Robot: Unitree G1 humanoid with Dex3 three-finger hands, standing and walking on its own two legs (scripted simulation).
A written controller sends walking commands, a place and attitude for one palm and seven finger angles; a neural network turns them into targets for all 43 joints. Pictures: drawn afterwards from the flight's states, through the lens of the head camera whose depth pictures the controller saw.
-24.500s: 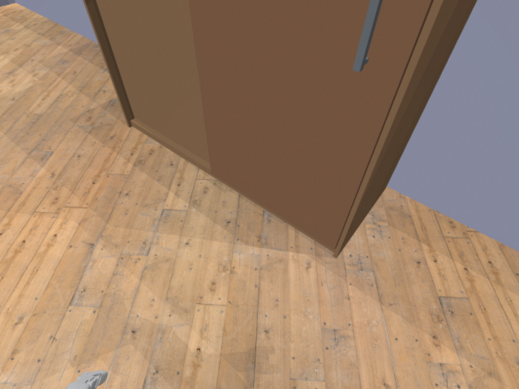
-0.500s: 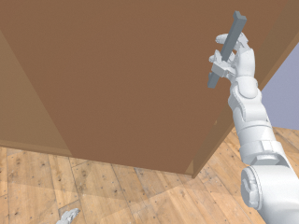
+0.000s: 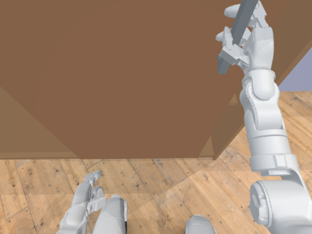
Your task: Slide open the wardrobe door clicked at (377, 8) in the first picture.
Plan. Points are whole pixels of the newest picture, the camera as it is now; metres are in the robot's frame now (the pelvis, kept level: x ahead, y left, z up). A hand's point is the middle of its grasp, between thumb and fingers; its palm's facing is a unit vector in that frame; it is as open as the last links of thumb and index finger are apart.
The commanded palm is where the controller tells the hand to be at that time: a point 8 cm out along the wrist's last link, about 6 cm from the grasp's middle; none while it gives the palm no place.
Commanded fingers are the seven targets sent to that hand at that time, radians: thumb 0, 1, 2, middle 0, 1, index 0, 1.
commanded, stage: step sideways, sliding the door along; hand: right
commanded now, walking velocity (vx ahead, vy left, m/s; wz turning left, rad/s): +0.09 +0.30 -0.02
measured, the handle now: (233, 30) +0.49 -0.17 +0.21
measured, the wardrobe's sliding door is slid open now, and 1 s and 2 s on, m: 0.11 0.49 0.58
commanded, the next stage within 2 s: stop walking and hold the door there in 1.82 s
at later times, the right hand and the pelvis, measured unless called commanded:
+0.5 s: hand (159, 48) +0.45 -0.01 +0.20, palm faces +0.25 +0.97 -0.06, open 6.4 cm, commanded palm +0.42 +0.01 +0.20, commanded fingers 0.00 -0.90 -0.90 0.45 1.40 0.45 1.40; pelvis +0.06 +0.18 -0.01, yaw -6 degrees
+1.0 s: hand (40, 52) +0.45 +0.23 +0.19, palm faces +0.03 +0.98 -0.18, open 6.8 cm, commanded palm +0.43 +0.20 +0.20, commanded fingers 0.00 -0.90 -0.90 0.45 1.40 0.45 1.40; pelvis +0.09 +0.36 +0.00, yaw -3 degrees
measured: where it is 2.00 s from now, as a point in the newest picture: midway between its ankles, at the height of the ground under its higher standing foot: outside the picture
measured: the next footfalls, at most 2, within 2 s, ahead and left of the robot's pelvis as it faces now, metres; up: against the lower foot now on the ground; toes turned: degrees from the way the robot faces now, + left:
left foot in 0.12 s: +0.14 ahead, +0.25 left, +0.00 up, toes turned +4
right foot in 0.26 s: +0.08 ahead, -0.06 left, +0.00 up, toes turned -11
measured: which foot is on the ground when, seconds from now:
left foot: up 0.00-0.10, down 0.12-0.26, up 0.28-0.52, down 0.54-0.74, up 0.76-1.00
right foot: down 0.00-0.12, up 0.14-0.24, down 0.26-0.56, up 0.58-0.72, down 0.74-1.00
